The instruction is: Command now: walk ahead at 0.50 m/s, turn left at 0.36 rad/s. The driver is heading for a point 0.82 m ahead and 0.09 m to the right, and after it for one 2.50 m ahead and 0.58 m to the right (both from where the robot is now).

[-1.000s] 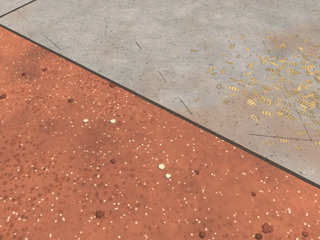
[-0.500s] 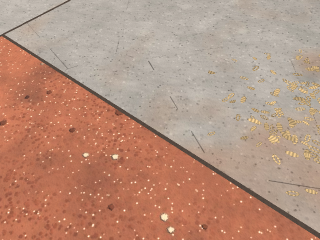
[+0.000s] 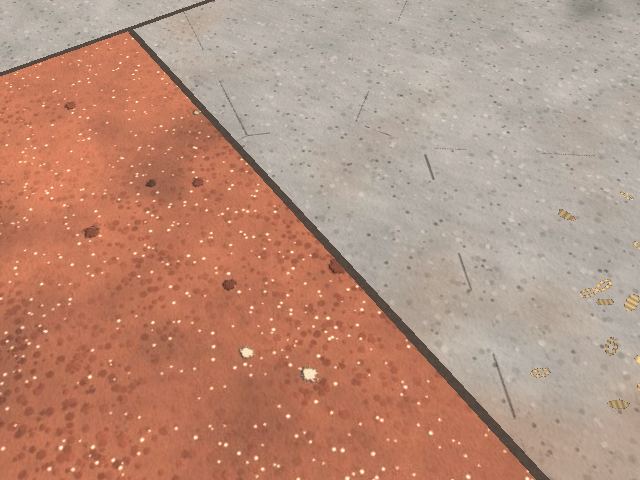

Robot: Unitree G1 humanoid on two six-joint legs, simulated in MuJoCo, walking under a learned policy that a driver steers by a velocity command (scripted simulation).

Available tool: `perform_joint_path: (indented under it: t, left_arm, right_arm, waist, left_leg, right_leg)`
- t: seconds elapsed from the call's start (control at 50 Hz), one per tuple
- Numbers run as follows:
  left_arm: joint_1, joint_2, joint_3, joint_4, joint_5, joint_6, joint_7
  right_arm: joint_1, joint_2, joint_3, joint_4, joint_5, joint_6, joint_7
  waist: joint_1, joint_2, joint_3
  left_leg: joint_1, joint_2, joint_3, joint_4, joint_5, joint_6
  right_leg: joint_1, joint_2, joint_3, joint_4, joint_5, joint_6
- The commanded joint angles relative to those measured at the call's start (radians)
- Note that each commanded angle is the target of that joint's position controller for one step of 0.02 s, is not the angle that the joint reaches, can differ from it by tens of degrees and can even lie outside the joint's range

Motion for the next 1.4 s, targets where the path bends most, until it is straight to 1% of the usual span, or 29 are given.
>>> perform_joint_path:
  t: [0.02,0.18,0.28,0.34,0.38,0.4,0.42,0.44,0.46,0.48,0.52,0.62,0.82,0.84,0.88,0.9,0.92,0.94,0.98,1.06,1.12,1.22,1.24,1.26,1.28,1.3,1.32,1.36,1.4]
  left_arm:
    - [0.024,0.107,0.033,-0.070,0.016,0.001,0.003]
    - [-0.177,0.051,0.018,-0.134,0.022,0.023,0.004]
    - [-0.304,0.059,0.012,-0.179,0.009,0.010,-0.022]
    - [-0.297,0.079,0.016,-0.194,0.009,-0.001,-0.039]
    - [-0.177,0.113,0.032,-0.165,0.011,-0.004,-0.039]
    - [-0.028,0.153,0.052,-0.122,0.015,-0.004,-0.033]
    - [0.159,0.218,0.066,-0.092,0.029,-0.002,-0.026]
    - [0.228,0.270,0.081,-0.061,0.026,0.004,-0.033]
    - [0.227,0.169,0.056,-0.060,0.009,0.009,-0.033]
    - [0.136,0.133,0.043,-0.079,0.007,0.012,-0.028]
    - [-0.006,0.103,0.027,-0.107,0.028,0.017,-0.032]
    - [-0.032,0.103,0.019,-0.067,0.038,0.010,-0.026]
    - [-0.009,0.127,0.019,0.007,0.014,0.068,-0.001]
    - [-0.012,0.115,0.015,0.012,0.007,0.071,0.001]
    - [0.103,0.065,0.001,0.026,0.043,0.059,0.001]
    - [0.180,0.014,-0.013,0.053,0.042,0.060,0.004]
    - [0.134,0.035,-0.014,0.051,0.034,0.072,0.008]
    - [0.080,0.054,-0.011,0.032,0.024,0.090,0.013]
    - [0.019,0.106,0.002,0.006,0.020,0.125,0.022]
    - [0.009,0.107,0.014,-0.020,0.016,0.148,0.026]
    - [-0.008,0.095,0.024,-0.038,0.012,0.168,0.015]
    - [0.121,0.086,0.042,-0.004,0.014,0.198,0.003]
    - [0.145,0.093,0.051,0.005,0.024,0.200,-0.005]
    - [0.146,0.148,0.066,-0.013,0.033,0.199,-0.002]
    - [0.101,0.287,0.084,-0.079,0.041,0.188,0.008]
    - [0.095,0.278,0.077,-0.091,0.085,0.158,0.009]
    - [0.025,0.255,0.072,-0.107,0.077,0.133,0.014]
    - [-0.080,0.188,0.056,-0.133,0.029,0.115,0.023]
    - [-0.061,0.139,0.036,-0.129,0.026,0.112,0.029]
  right_arm:
    - [0.020,-0.069,-0.009,-0.060,-0.009,-0.019,-0.007]
    - [0.141,-0.127,-0.016,-0.004,0.003,-0.023,-0.037]
    - [0.212,-0.135,-0.015,0.038,0.006,-0.016,-0.038]
    - [0.217,-0.149,-0.020,0.053,0.005,-0.004,-0.047]
    - [0.177,-0.167,-0.023,0.047,0.004,0.003,-0.049]
    - [0.159,-0.153,-0.016,0.039,0.000,0.005,-0.047]
    - [0.159,-0.115,0.003,0.017,-0.017,0.003,-0.046]
    - [0.325,0.002,0.035,0.028,-0.002,-0.018,-0.033]
    - [0.269,-0.098,0.018,0.041,0.015,-0.033,-0.030]
    - [0.155,-0.150,0.004,0.004,0.030,-0.042,-0.028]
    - [0.074,-0.133,0.001,-0.012,0.002,-0.038,-0.039]
    - [0.141,-0.049,0.010,0.003,-0.010,0.004,-0.055]
    - [-0.049,-0.071,0.008,-0.027,-0.018,0.012,-0.046]
    - [-0.023,-0.078,0.004,-0.015,-0.024,0.008,-0.045]
    - [0.011,-0.171,-0.015,-0.009,-0.037,0.007,-0.057]
    - [0.006,-0.117,-0.002,0.005,-0.036,0.020,-0.059]
    - [-0.008,-0.058,0.011,0.002,-0.024,0.027,-0.055]
    - [-0.038,-0.058,0.011,0.003,-0.020,0.032,-0.052]
    - [-0.101,-0.116,-0.005,-0.021,-0.018,0.039,-0.058]
    - [-0.030,-0.154,-0.027,0.001,-0.015,0.049,-0.090]
    - [-0.043,-0.168,-0.034,-0.009,-0.026,0.058,-0.113]
    - [-0.237,-0.172,-0.042,-0.022,0.008,0.074,-0.104]
    - [-0.222,-0.147,-0.039,-0.008,0.018,0.082,-0.098]
    - [-0.160,-0.097,-0.030,0.015,0.012,0.092,-0.090]
    - [-0.188,-0.072,-0.022,-0.033,-0.010,0.092,-0.091]
    - [-0.292,-0.091,-0.029,-0.064,-0.015,0.083,-0.095]
    - [-0.263,-0.112,-0.036,-0.058,-0.003,0.080,-0.097]
    - [-0.170,-0.150,-0.052,0.009,-0.020,0.080,-0.107]
    - [-0.135,-0.130,-0.050,0.031,-0.021,0.077,-0.102]
  waist:
    - [0.022,0.014,-0.111]
    - [-0.045,0.066,-0.037]
    - [-0.095,0.083,0.009]
    - [-0.069,0.098,0.003]
    - [0.006,0.120,-0.069]
    - [0.077,0.101,-0.165]
    - [0.140,0.001,-0.315]
    - [0.074,-0.294,-0.444]
    - [0.115,-0.198,-0.405]
    - [0.110,-0.124,-0.239]
    - [0.043,-0.005,-0.084]
    - [-0.040,-0.066,-0.106]
    - [0.008,-0.073,-0.107]
    - [-0.012,-0.059,-0.112]
    - [0.048,0.084,-0.192]
    - [0.072,0.197,-0.240]
    - [0.043,0.180,-0.228]
    - [0.041,0.167,-0.207]
    - [0.037,0.136,-0.148]
    - [0.013,0.159,-0.205]
    - [-0.014,0.178,-0.213]
    - [0.098,0.146,-0.154]
    - [0.103,0.106,-0.132]
    - [0.085,-0.080,-0.071]
    - [0.060,-0.318,-0.014]
    - [0.091,-0.224,-0.031]
    - [0.039,-0.164,-0.021]
    - [-0.007,-0.097,-0.035]
    - [-0.012,-0.084,-0.081]
  left_leg:
    - [0.233,0.288,-0.350,-0.276,0.269,0.198]
    - [0.207,0.216,-0.168,-0.324,0.317,0.120]
    - [0.346,0.281,-0.217,-0.286,0.231,0.114]
    - [0.447,0.328,-0.242,-0.219,0.338,0.091]
    - [0.440,0.302,-0.212,-0.095,0.616,0.063]
    - [0.379,0.248,-0.172,0.072,0.686,0.039]
    - [0.180,0.181,-0.127,0.371,0.421,0.006]
    - [-0.222,0.009,-0.103,0.721,-0.307,-0.064]
    - [-0.350,0.052,-0.202,0.823,-0.395,-0.052]
    - [-0.407,0.106,-0.173,0.828,-0.305,-0.045]
    - [-0.313,0.172,-0.119,0.735,-0.195,-0.069]
    - [-0.146,0.186,-0.081,0.483,-0.110,-0.125]
    - [0.005,0.141,-0.058,0.013,0.118,-0.093]
    - [0.073,0.132,-0.051,-0.075,0.197,-0.075]
    - [0.325,0.281,-0.187,-0.033,0.733,0.001]
    - [0.393,0.354,-0.259,-0.016,0.723,0.103]
    - [0.366,0.361,-0.285,-0.039,0.594,0.123]
    - [0.323,0.346,-0.284,-0.058,0.443,0.101]
    - [0.251,0.313,-0.241,-0.071,0.295,0.057]
    - [0.317,0.390,-0.258,-0.059,0.478,0.091]
    - [0.278,0.498,-0.306,-0.121,0.482,0.163]
    - [0.027,0.378,-0.050,-0.136,0.151,0.039]
    - [-0.021,0.339,0.009,-0.061,0.006,-0.010]
    - [-0.162,0.249,0.109,0.142,-0.185,-0.099]
    - [-0.365,0.095,0.101,0.377,-0.473,-0.170]
    - [-0.335,0.092,-0.073,0.552,-0.480,-0.146]
    - [-0.344,0.109,-0.109,0.590,-0.373,-0.128]
    - [-0.328,0.139,-0.108,0.590,-0.216,-0.128]
    - [-0.255,0.134,-0.097,0.613,-0.141,-0.145]
  right_leg:
    - [-0.200,-0.092,0.053,-0.078,0.065,0.005]
    - [-0.230,-0.053,-0.002,-0.554,0.465,0.042]
    - [-0.268,-0.018,-0.006,-0.709,0.472,0.010]
    - [-0.256,-0.001,-0.006,-0.757,0.358,-0.032]
    - [-0.054,0.053,-0.053,-0.785,0.315,-0.069]
    - [0.167,0.051,-0.051,-0.787,0.359,-0.103]
    - [0.475,-0.128,0.151,-0.758,0.391,-0.176]
    - [0.828,-0.348,0.611,-0.842,0.218,-0.340]
    - [0.812,-0.329,0.704,-0.933,0.040,-0.307]
    - [0.666,-0.294,0.554,-0.958,0.042,-0.255]
    - [0.366,-0.231,0.341,-0.987,0.470,-0.231]
    - [0.208,-0.151,0.082,-1.006,0.990,-0.226]
    - [0.272,-0.143,0.057,-0.917,0.704,-0.167]
    - [0.264,-0.117,0.058,-0.872,0.627,-0.137]
    - [0.148,0.005,0.008,-0.749,0.302,-0.047]
    - [0.076,0.038,-0.020,-0.712,0.053,-0.001]
    - [0.063,0.032,-0.009,-0.700,-0.025,0.016]
    - [0.058,0.025,-0.003,-0.719,0.004,0.018]
    - [0.042,0.029,0.002,-0.722,0.072,0.008]
    - [0.011,0.050,-0.012,-0.592,0.084,0.006]
    - [-0.032,0.041,-0.025,-0.337,-0.214,0.013]
    - [0.219,0.042,-0.092,-0.598,0.080,-0.019]
    - [0.266,0.068,-0.092,-0.692,0.131,-0.048]
    - [0.305,-0.039,0.111,-0.869,0.158,-0.117]
    - [0.254,-0.310,0.539,-1.005,0.311,-0.271]
    - [0.158,-0.322,0.592,-1.052,0.221,-0.330]
    - [0.163,-0.267,0.497,-1.041,0.159,-0.278]
    - [0.199,-0.189,0.351,-0.998,0.181,-0.167]
    - [0.220,-0.153,0.275,-0.975,0.343,-0.155]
